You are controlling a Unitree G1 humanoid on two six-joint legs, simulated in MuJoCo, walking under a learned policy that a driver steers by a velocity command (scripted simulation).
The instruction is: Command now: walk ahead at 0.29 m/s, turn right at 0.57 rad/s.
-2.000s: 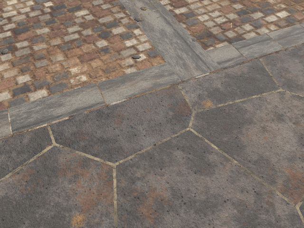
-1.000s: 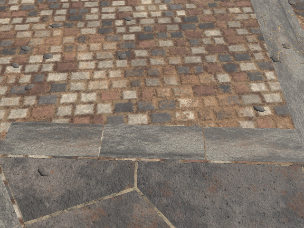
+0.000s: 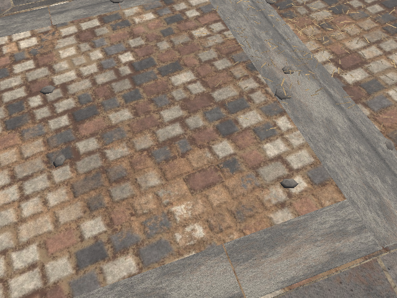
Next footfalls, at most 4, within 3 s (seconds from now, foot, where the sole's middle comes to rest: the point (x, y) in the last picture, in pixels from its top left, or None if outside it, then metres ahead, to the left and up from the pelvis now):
0.30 left None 0.19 0.15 -0.77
0.78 right None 0.43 -0.16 -0.77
1.32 left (210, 208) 0.76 0.03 -0.77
1.80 right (247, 144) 1.06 -0.13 -0.77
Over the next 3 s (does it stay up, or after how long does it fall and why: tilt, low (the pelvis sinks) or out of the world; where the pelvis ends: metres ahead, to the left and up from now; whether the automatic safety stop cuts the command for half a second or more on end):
stays up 1.47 0.17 0.00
